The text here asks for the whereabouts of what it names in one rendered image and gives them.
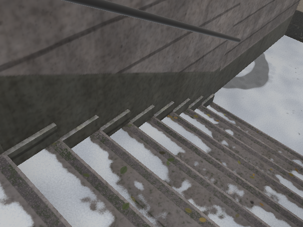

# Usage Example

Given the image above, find stairs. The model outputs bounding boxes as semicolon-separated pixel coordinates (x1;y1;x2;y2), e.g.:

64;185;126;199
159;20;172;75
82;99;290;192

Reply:
0;102;303;227

